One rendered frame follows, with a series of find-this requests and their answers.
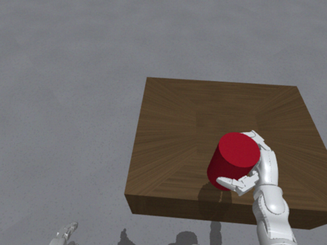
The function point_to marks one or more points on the right robot hand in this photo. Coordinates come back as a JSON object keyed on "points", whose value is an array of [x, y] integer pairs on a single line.
{"points": [[264, 172]]}

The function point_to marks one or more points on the can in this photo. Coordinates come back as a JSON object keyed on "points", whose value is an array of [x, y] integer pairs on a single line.
{"points": [[235, 156]]}

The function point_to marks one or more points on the left robot hand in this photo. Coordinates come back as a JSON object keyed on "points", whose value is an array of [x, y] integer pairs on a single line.
{"points": [[64, 234]]}

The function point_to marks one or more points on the right robot arm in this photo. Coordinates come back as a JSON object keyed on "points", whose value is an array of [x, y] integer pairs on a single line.
{"points": [[271, 212]]}

